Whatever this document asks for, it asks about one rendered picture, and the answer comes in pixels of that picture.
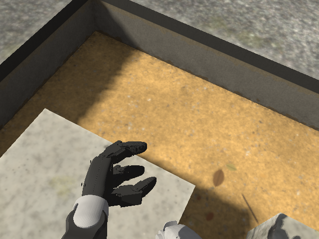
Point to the right robot shin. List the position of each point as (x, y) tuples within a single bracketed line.
[(169, 223)]

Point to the robot left hand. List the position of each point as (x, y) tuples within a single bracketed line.
[(103, 178)]

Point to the robot right thigh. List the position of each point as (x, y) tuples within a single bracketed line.
[(178, 231)]

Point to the robot left forearm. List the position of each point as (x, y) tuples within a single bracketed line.
[(89, 218)]

